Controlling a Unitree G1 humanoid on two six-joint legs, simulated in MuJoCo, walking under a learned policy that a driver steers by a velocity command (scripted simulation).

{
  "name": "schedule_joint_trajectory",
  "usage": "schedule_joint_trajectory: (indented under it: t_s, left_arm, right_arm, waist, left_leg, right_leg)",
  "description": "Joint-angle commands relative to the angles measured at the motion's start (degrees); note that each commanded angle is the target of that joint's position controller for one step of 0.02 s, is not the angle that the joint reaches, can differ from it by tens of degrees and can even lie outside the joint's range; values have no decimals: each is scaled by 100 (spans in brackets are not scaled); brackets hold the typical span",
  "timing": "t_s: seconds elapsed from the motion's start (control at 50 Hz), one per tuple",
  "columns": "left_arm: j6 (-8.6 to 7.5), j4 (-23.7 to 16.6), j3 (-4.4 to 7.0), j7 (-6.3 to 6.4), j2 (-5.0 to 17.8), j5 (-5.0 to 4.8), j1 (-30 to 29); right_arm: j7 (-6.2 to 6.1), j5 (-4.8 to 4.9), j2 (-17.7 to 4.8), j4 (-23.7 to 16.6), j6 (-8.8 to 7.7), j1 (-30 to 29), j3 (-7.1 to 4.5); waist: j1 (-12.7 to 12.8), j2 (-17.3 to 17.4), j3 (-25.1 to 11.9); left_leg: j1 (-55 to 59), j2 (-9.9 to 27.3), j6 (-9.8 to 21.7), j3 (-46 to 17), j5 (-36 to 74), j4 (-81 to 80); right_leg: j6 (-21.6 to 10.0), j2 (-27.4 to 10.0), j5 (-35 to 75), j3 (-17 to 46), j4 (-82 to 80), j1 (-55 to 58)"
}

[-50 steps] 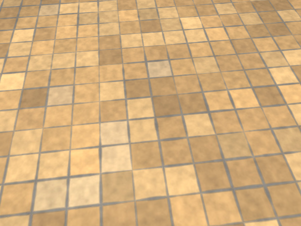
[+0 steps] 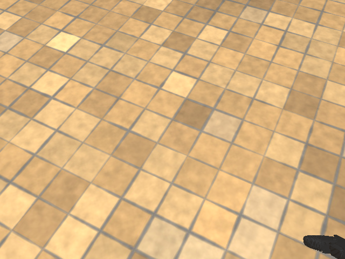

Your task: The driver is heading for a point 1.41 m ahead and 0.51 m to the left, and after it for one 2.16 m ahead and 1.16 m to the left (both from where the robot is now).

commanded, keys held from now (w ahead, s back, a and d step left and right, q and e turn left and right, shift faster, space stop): w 0.24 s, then w+q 0.76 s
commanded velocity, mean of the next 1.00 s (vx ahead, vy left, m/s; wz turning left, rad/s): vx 0.50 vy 0.00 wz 0.37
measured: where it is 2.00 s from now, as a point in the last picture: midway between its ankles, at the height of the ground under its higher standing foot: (126, 123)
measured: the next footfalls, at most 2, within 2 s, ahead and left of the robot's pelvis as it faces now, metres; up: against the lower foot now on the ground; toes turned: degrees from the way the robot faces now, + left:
right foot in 0.46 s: +0.46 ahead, -0.13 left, +0.00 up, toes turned +4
left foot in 0.98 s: +0.66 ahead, +0.19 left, +0.00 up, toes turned +24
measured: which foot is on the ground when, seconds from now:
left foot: down 0.00-0.46, up 0.48-0.96, down 0.98-1.00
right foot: up 0.00-0.44, down 0.46-1.00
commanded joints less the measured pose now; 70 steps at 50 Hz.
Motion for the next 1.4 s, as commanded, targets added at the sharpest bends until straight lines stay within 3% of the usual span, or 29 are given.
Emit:
schedule_joint_trajectory:
  t_s: [0.02, 0.04, 0.06, 0.12, 0.24, 0.32, 0.38, 0.42, 0.44, 0.46, 0.48, 0.5, 0.52, 0.56, 0.66, 0.78, 0.88, 0.92, 0.96, 0.98, 1.0, 1.02, 1.04, 1.06, 1.08, 1.1, 1.18, 1.28, 1.4]
  left_arm:
    - [-327, -863, 122, 9, 800, -95, -741]
    - [-317, -834, 143, 27, 775, 31, -766]
    - [-256, -777, 146, 6, 721, 48, -547]
    - [-77, -679, 111, -21, 518, 82, -377]
    - [-119, -1036, 7, -87, 285, 140, -1618]
    - [-212, -1334, -13, -205, 303, 102, -2441]
    - [-263, -1403, 58, -275, 497, 127, -2425]
    - [-292, -1311, 143, -257, 664, 134, -1955]
    - [-299, -1127, 261, -208, 867, 132, -1208]
    - [-290, -1009, 356, -145, 1199, 220, -230]
    - [-239, -865, 465, -146, 1611, 276, 177]
    - [-217, -908, 326, -155, 1038, 207, 212]
    - [-198, -929, 237, -116, 746, 186, -152]
    - [-182, -903, 163, -86, 495, 234, -762]
    - [-340, -727, 227, -69, 525, 207, -1127]
    - [-241, -551, 335, 13, 819, 189, -997]
    - [-57, -363, 434, 11, 1061, 35, -655]
    - [23, -355, 484, 25, 1215, -38, -709]
    - [115, -394, 498, 44, 1277, -114, -868]
    - [115, -430, 413, 70, 1079, -36, -797]
    - [38, -740, 174, 51, 329, 250, -444]
    - [-173, -892, 97, 10, 376, 159, -657]
    - [-311, -1056, 212, -46, 849, -86, -1304]
    - [-399, -1108, 180, -52, 801, -101, -1425]
    - [-430, -1025, 188, -8, 777, 52, -1391]
    - [-397, -972, 231, 7, 839, 158, -1302]
    - [-187, -995, 192, -15, 609, 253, -1330]
    - [-194, -1240, 54, -83, 322, 192, -2331]
    - [-314, -1349, 123, -228, 563, 132, -2571]
  right_arm:
    - [-45, -15, -920, 137, -119, 1430, -290]
    - [-37, -49, -760, 140, -139, 1133, -243]
    - [-40, -123, -631, 117, -171, 966, -198]
    - [-57, -70, -614, 268, -300, 832, -204]
    - [-177, -59, -783, 610, -294, 1150, -218]
    - [-216, 44, -971, 913, -212, 1706, -272]
    - [-276, 61, -1025, 1024, -113, 1791, -315]
    - [-297, 34, -1082, 1038, -51, 1713, -339]
    - [-295, -12, -995, 1029, -25, 1661, -294]
    - [-297, -113, -695, 878, -20, 1632, -172]
    - [-273, -2, -16, 794, -116, 2585, 15]
    - [-265, 119, -521, 914, -165, 2396, -74]
    - [-267, 221, -902, 769, -159, 1789, -199]
    - [-293, 85, -818, 601, -130, 1200, -209]
    - [-283, 66, -366, 533, 182, 1248, -186]
    - [-97, 37, -222, 269, 99, 366, -112]
    - [46, 42, -292, -75, 112, -335, -119]
    - [71, 12, -448, -144, 140, -223, -201]
    - [38, 25, -801, 92, 180, 874, -428]
    - [-51, 56, -1204, 407, 224, 1929, -645]
    - [-152, 120, -1928, 453, 232, 2062, -785]
    - [-90, 80, -1779, 161, 87, 1986, -669]
    - [-36, 38, -1300, 214, -31, 1839, -520]
    - [-33, 31, -1129, 248, -94, 1638, -462]
    - [-44, 33, -948, 213, -110, 1231, -402]
    - [-72, -12, -769, 132, -118, 942, -335]
    - [-208, -32, -896, 147, -148, 913, -352]
    - [-333, 11, -991, 357, -88, 1281, -372]
    - [-334, 14, -897, 703, -49, 1721, -333]
  waist:
    - [-829, 331, -1164]
    - [-618, 276, -832]
    - [-398, 399, -750]
    - [-168, 341, -542]
    - [-512, 218, -30]
    - [-786, 174, 167]
    - [-629, 297, 65]
    - [-342, 474, -248]
    - [58, 423, -775]
    - [462, 88, -1717]
    - [87, -1585, -2700]
    - [293, -1427, -2725]
    - [332, -983, -1755]
    - [50, -427, -802]
    - [-357, -481, -258]
    - [-99, -292, -23]
    - [83, -269, 203]
    - [-109, -397, 20]
    - [-808, -424, -644]
    - [-1275, -162, -1183]
    - [-827, 1413, -1442]
    - [-851, 1220, -2431]
    - [-1056, 635, -1800]
    - [-880, 483, -1255]
    - [-615, 136, -917]
    - [-411, 205, -781]
    - [-257, 166, -584]
    - [-647, 380, -297]
    - [-759, 562, -175]
  left_leg:
    - [3580, 1819, 1163, -2832, 107, -1863]
    - [2901, 1587, 1106, -2312, 650, -1984]
    - [2437, 1451, 1093, -2036, 884, -2194]
    - [1879, 1376, 1222, -1556, 1263, -2648]
    - [1780, 998, 908, -680, 1465, -2896]
    - [2258, 1233, 887, -997, 1079, -2708]
    - [2864, 1490, 739, -1313, 1420, -2227]
    - [2956, 1406, 603, -1378, 2446, -1604]
    - [2708, 1094, 443, -1195, 2962, -707]
    - [1702, 710, 217, -991, 1927, 867]
    - [-536, -193, -221, -621, -1526, 3040]
    - [-1124, -64, -255, -1226, -2240, 3813]
    - [-1514, 203, -260, -1135, -1836, 4035]
    - [-1255, 643, -264, -880, -1082, 3590]
    - [-809, 960, -339, -825, -542, 2786]
    - [-813, 895, -336, -437, 1083, 925]
    - [-897, 754, -90, -86, 762, 102]
    - [-516, 485, 115, 177, 182, -2]
    - [1006, -34, 428, 502, 34, -306]
    - [2681, -121, 658, 207, 223, -480]
    - [4457, 1337, 1493, -2574, -346, -783]
    - [5049, 2076, 2169, -5091, -1562, -1839]
    - [4742, 2002, 1819, -4462, -1355, -2126]
    - [4039, 1790, 1621, -3711, -928, -2080]
    - [3268, 1547, 1428, -3123, -284, -2050]
    - [2704, 1354, 1343, -2710, 293, -2130]
    - [1787, 1080, 1384, -2059, 1412, -2376]
    - [1402, 684, 984, -1593, 696, -2327]
    - [2247, 1190, 832, -2127, 635, -1757]
  right_leg:
    - [-217, -178, 672, 516, 1574, -3389]
    - [-185, -320, 992, 488, 1252, -3160]
    - [-174, -437, 1282, 552, 1148, -2804]
    - [22, -487, 1546, 470, 689, -2630]
    - [135, -250, 3479, 249, -1560, -2821]
    - [51, 31, 3719, 284, -2545, -2736]
    - [-117, 137, 3207, 425, -2938, -2602]
    - [-272, 355, 2683, 232, -3029, -1776]
    - [-443, 425, 2767, 93, -3103, -624]
    - [-773, -378, 2964, 807, -2706, 1170]
    - [-1660, -1844, 1584, 3481, -3186, 3311]
    - [-1624, -1894, 671, 4341, -3870, 3208]
    - [-1362, -1743, 552, 3408, -3995, 2498]
    - [-1188, -1346, 1595, 2172, -4279, 986]
    - [-1247, -1175, 2495, 782, -5024, -99]
    - [-1069, -949, 3018, -468, -5135, 229]
    - [-914, -1203, 3356, -819, -4870, 1075]
    - [-798, -1239, 4863, -988, -4267, 1360]
    - [-589, -1032, 6313, -1274, -2586, 1169]
    - [-344, -791, 5580, -1354, -1077, 197]
    - [66, 61, 1024, -1261, 1072, -2342]
    - [118, 701, -639, 270, 2117, -3336]
    - [-4, 383, -131, 612, 2188, -3937]
    - [-126, 146, 367, 571, 1776, -3905]
    - [-114, -72, 738, 593, 1259, -3553]
    - [-82, -206, 1010, 642, 864, -3129]
    - [236, -124, 1576, 466, -62, -2664]
    - [388, 261, 3307, 378, -2186, -2243]
    - [8, 298, 3061, 471, -2894, -2092]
